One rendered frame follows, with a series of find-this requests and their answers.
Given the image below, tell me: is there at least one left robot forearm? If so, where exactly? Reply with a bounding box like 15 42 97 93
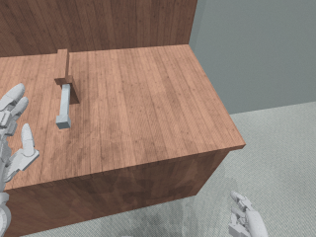
0 192 12 237

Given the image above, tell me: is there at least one left robot hand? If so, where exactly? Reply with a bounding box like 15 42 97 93
0 83 40 193

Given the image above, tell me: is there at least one right robot hand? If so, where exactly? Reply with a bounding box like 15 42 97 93
228 191 269 237

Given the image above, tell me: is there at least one tap lever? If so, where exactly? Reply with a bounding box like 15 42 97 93
55 84 71 129

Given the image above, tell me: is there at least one counter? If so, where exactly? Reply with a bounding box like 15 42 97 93
0 0 246 237

